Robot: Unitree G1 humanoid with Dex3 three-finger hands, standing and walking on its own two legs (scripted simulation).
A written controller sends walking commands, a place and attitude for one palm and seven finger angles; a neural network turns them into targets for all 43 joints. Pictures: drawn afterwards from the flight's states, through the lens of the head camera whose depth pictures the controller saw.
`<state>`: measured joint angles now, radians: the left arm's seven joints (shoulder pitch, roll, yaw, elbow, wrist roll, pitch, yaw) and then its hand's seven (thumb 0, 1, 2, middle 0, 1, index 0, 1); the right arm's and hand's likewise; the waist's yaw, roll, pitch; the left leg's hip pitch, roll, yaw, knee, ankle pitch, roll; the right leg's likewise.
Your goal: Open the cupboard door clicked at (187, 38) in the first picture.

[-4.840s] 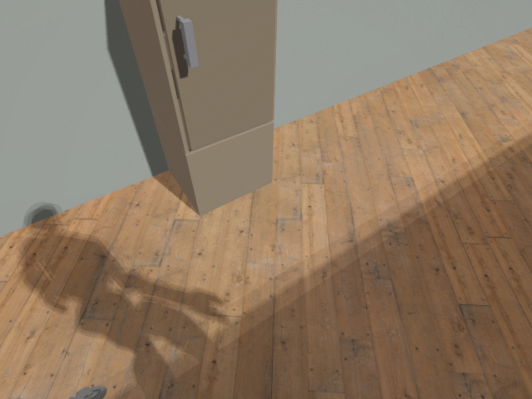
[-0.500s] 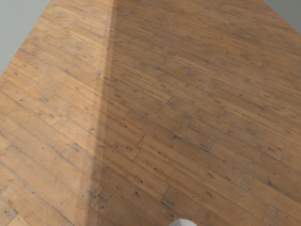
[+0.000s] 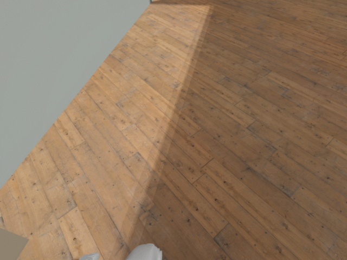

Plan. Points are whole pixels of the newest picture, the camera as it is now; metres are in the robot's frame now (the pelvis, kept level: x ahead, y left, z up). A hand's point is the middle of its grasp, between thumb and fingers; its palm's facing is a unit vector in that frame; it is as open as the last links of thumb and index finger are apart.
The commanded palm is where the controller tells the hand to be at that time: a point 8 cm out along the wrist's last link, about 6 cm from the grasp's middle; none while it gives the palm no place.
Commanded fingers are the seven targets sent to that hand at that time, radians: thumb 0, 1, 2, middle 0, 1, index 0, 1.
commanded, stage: turn to face it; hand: left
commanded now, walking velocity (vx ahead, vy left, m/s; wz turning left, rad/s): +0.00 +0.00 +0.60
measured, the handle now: out of the picture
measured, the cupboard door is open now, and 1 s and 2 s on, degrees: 0 0 0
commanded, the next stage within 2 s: take the last steps up to it in 1.96 s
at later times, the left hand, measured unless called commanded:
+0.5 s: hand out of the picture -0.03 +0.27 -0.16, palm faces +0.35 -0.89 -0.29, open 7.4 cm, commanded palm none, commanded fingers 0.00 0.90 0.90 -0.20 -0.30 -0.20 -0.30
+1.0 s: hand out of the picture -0.09 +0.18 -0.16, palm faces +0.59 -0.77 -0.25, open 7.4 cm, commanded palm none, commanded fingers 0.00 0.90 0.90 -0.20 -0.30 -0.20 -0.30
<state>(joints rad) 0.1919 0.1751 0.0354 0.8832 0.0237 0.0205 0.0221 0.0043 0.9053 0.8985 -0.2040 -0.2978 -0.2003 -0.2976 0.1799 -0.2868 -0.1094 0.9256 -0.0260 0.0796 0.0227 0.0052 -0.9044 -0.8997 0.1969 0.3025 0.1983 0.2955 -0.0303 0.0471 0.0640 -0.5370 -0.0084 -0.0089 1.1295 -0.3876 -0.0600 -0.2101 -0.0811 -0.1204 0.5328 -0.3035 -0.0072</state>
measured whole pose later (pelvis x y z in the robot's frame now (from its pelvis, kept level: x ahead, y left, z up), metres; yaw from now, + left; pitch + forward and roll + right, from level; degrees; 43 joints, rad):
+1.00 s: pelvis -0.03 -0.02 +0.00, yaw +38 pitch -2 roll +1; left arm 0.22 0.19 0.02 0.88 0.03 0.02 0.02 0.00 0.90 0.90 -0.21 -0.30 -0.20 -0.30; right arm 0.18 -0.27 -0.09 0.96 -0.02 0.09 0.03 0.01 -0.90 -0.90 0.20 0.30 0.20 0.30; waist -0.01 0.00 0.10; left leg -0.41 0.05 0.04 0.95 -0.43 -0.08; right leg -0.20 -0.14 -0.24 0.53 -0.29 0.00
